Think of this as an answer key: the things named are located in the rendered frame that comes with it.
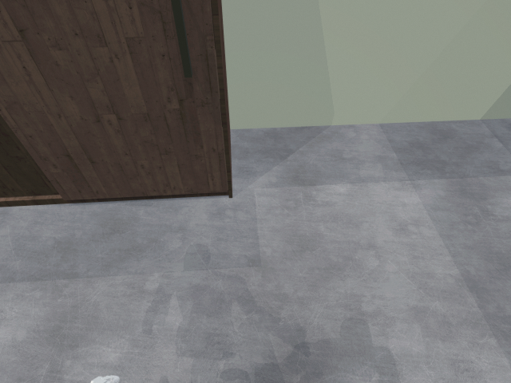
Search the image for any handle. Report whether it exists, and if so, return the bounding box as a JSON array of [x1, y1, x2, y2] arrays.
[[171, 0, 192, 78]]

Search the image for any wardrobe door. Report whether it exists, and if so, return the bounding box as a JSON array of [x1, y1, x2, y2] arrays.
[[0, 115, 60, 197], [0, 0, 228, 200]]

